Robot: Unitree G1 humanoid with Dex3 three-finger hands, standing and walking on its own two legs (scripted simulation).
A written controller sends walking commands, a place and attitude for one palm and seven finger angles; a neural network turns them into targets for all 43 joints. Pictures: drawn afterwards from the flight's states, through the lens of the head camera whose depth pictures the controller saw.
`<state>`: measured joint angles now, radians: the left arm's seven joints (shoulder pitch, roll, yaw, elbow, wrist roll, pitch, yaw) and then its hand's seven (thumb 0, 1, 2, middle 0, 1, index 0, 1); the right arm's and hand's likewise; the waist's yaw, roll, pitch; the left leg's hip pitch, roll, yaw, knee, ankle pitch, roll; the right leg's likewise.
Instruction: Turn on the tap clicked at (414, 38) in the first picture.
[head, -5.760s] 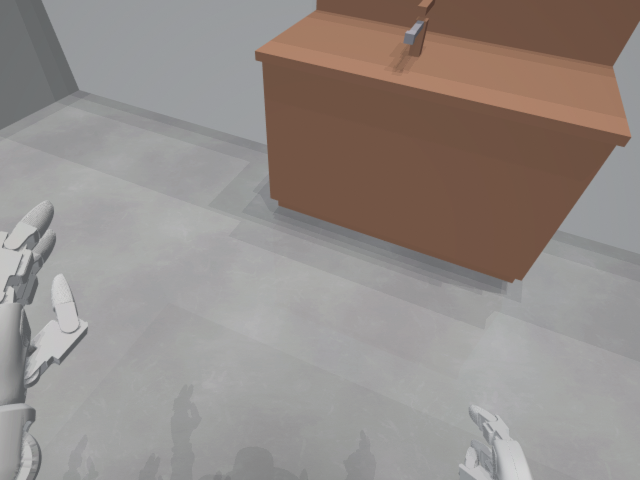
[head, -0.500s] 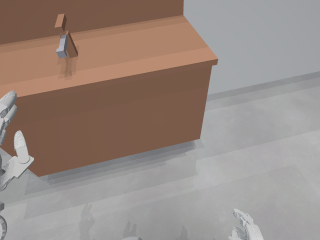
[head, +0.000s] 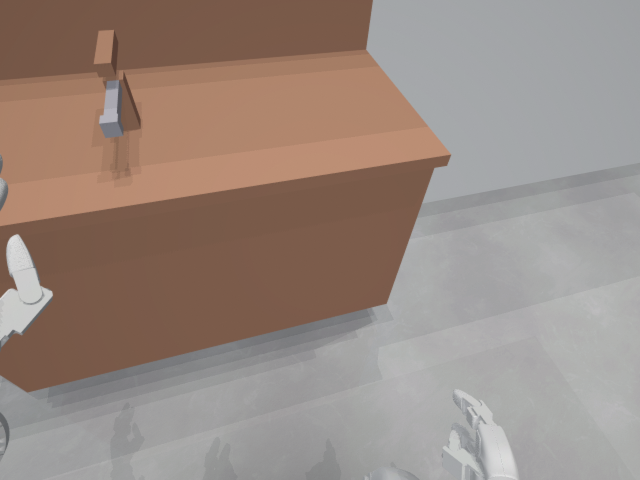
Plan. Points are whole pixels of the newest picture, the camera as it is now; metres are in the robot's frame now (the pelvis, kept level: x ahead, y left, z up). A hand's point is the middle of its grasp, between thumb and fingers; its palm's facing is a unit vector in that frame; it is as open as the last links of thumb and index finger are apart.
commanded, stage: take the last steps up to it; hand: left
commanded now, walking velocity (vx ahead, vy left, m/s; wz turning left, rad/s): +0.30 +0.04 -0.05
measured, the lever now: (111, 125) +0.62 +0.39 +0.08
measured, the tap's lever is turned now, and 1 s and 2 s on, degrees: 0 0 0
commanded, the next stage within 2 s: come to a stop and stand still in 0.82 s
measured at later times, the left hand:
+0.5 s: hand (136, 226) +0.31 +0.21 +0.18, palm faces +0.35 -0.82 -0.46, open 7.4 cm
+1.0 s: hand (137, 179) +0.37 +0.22 +0.19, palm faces +0.43 -0.78 -0.46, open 7.4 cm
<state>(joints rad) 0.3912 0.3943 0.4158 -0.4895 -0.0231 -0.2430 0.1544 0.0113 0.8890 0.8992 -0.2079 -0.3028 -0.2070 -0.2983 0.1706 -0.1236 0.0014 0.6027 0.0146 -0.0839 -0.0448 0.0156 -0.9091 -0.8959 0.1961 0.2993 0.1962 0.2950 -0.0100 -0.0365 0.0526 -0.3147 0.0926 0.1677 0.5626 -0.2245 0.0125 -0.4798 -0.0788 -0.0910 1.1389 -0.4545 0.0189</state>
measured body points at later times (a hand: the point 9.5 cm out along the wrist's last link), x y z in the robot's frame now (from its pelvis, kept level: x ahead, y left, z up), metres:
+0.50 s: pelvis +0.09 -0.02 +0.01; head +0.13 -0.03 +0.46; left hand +0.29 +0.25 +0.21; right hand +0.25 -0.28 -0.08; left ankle +0.17 +0.14 -0.68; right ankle +0.07 -0.09 -0.73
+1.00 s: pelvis +0.16 -0.01 +0.00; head +0.18 -0.03 +0.44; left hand +0.34 +0.26 +0.22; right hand +0.32 -0.21 -0.12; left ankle +0.20 +0.12 -0.72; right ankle +0.18 -0.11 -0.73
